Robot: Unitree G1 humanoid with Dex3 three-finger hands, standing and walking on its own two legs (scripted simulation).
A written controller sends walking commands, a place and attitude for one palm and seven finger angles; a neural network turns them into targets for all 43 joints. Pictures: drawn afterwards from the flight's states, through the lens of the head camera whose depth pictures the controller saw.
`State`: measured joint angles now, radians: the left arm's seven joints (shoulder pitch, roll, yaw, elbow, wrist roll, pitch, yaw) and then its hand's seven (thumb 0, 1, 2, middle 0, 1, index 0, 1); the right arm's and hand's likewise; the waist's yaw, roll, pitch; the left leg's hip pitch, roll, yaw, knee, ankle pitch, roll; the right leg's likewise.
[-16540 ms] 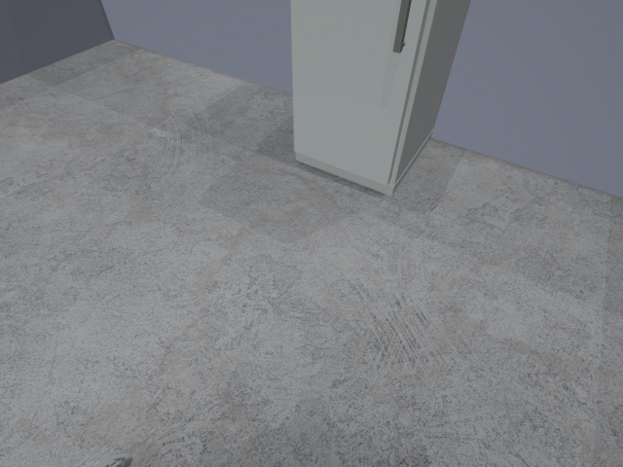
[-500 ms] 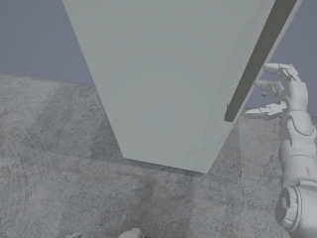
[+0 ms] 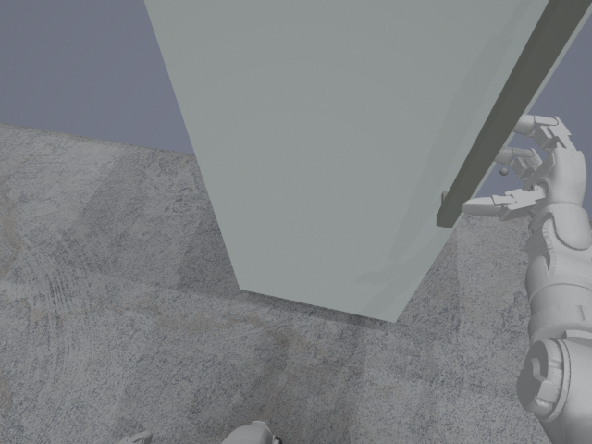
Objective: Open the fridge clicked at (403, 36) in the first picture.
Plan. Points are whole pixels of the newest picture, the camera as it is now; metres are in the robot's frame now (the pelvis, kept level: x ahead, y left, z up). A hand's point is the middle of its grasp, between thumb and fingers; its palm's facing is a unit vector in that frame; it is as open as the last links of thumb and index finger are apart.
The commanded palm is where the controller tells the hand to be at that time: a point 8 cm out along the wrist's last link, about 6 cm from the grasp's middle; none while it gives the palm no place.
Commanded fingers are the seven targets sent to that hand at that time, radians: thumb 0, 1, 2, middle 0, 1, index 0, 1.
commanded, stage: slide the fingers in behind the handle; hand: right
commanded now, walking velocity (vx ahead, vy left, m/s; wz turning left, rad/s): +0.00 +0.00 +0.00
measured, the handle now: (503, 102) +0.52 -0.17 +0.19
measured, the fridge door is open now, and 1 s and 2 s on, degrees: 0 0 0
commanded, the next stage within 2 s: grip the handle and tug to test in 1.66 s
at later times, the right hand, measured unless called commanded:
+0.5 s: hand (490, 175) +0.46 -0.18 +0.12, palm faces +0.07 +1.00 +0.01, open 14.0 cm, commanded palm +0.43 -0.23 +0.12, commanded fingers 0.00 0.50 -0.30 0.30 1.20 0.30 1.20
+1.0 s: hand (465, 170) +0.47 -0.15 +0.12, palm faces +0.06 +1.00 +0.01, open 14.0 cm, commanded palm +0.43 -0.20 +0.12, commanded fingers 0.00 0.50 -0.30 0.30 1.20 0.30 1.20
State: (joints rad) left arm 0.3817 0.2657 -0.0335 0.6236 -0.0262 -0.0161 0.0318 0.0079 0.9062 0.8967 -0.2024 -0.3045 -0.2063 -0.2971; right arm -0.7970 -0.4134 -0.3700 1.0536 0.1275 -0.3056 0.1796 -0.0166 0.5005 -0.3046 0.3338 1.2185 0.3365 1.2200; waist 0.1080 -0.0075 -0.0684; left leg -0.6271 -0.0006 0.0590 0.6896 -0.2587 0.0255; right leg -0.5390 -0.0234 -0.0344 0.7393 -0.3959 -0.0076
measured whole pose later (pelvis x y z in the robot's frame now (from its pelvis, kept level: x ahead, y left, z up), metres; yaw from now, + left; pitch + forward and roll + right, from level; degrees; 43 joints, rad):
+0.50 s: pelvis +0.00 -0.01 +0.00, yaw +0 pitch +11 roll +0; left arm 0.36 0.25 -0.03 0.61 -0.02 -0.03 0.02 0.01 0.91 0.90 -0.20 -0.30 -0.21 -0.30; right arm -0.77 -0.34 -0.31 0.99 0.12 -0.29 0.13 -0.02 0.50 -0.30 0.30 1.20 0.30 1.20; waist 0.09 -0.01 -0.07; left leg -0.61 0.01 0.06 0.69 -0.26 0.02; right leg -0.52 -0.01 -0.04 0.74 -0.40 -0.01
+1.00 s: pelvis +0.00 -0.01 +0.00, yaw +0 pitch +11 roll +0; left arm 0.37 0.25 -0.02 0.64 -0.01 -0.03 0.01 0.01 0.91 0.90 -0.20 -0.30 -0.21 -0.30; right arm -0.77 -0.27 -0.26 0.97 0.11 -0.29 0.05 -0.02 0.50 -0.30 0.30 1.20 0.30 1.20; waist 0.09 -0.01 -0.07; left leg -0.61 0.01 0.05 0.69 -0.27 0.02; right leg -0.52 -0.01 -0.04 0.73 -0.40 -0.02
